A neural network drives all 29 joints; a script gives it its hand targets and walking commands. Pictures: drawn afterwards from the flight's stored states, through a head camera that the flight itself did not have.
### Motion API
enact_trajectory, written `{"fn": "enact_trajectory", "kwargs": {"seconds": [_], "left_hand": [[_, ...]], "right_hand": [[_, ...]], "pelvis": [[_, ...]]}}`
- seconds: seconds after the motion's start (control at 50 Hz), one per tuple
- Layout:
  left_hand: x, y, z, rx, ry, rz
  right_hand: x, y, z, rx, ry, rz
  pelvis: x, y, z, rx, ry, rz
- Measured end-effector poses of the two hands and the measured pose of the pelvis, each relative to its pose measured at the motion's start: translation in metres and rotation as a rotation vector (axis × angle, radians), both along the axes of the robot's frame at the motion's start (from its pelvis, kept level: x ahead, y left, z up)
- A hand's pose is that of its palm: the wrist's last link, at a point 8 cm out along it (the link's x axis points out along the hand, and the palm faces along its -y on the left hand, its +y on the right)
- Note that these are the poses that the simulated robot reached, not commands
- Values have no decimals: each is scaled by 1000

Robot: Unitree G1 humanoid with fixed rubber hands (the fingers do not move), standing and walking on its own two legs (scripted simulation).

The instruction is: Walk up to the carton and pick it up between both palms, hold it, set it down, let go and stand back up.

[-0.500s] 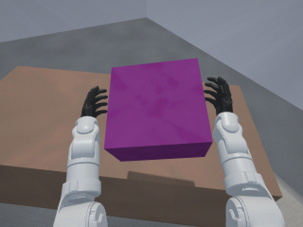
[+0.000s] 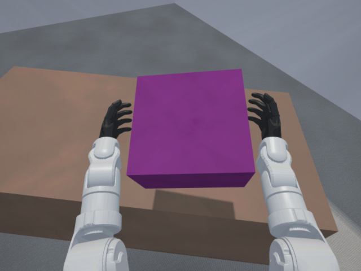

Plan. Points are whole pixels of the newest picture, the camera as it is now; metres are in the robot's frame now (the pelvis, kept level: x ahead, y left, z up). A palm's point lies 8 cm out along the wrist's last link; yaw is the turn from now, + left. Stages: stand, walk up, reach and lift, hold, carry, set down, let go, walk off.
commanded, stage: set down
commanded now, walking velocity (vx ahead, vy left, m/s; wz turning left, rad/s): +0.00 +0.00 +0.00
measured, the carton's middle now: (190, 131) +0.44 +0.00 +0.05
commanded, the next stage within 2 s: none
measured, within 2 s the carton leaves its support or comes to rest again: neither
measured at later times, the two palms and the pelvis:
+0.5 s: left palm (119, 139) +0.38 +0.17 +0.07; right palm (269, 142) +0.37 -0.18 +0.10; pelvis +0.01 +0.00 +0.00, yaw +0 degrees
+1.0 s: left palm (124, 141) +0.40 +0.16 +0.05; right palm (268, 146) +0.38 -0.19 +0.07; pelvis +0.02 +0.00 +0.00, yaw +0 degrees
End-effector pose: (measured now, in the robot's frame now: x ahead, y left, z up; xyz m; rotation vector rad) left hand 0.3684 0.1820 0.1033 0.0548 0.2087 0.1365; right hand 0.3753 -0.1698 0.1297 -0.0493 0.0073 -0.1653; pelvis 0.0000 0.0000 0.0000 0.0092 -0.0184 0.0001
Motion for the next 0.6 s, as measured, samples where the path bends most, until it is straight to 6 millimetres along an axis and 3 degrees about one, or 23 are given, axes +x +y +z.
{"fn": "enact_trajectory", "kwargs": {"seconds": [0.24,0.6], "left_hand": [[7,0,-16,6,12,3],[17,-17,-35,1,15,-47]], "right_hand": [[1,0,-21,11,25,-7],[-3,-16,-37,-21,38,-60]], "pelvis": [[9,1,0,-1,13,0],[11,1,0,-1,15,1]]}}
